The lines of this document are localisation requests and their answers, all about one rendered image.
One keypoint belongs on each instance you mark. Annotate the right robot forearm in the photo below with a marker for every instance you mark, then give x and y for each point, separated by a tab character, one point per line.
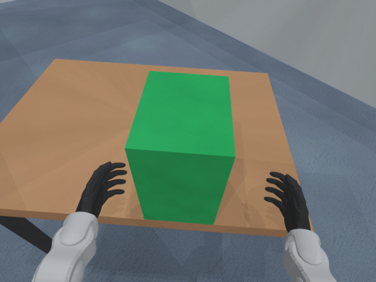
305	260

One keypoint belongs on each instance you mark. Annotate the left robot forearm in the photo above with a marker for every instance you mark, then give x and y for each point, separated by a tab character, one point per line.
73	246

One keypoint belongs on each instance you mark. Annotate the carton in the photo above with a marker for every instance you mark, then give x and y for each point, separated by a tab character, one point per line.
180	147

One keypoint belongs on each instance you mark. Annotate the robot right hand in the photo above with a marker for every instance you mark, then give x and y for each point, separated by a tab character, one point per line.
293	206

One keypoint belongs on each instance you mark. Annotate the table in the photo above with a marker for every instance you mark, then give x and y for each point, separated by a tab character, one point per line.
78	115

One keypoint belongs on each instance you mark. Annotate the robot left hand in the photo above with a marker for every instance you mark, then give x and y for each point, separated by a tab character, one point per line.
95	194

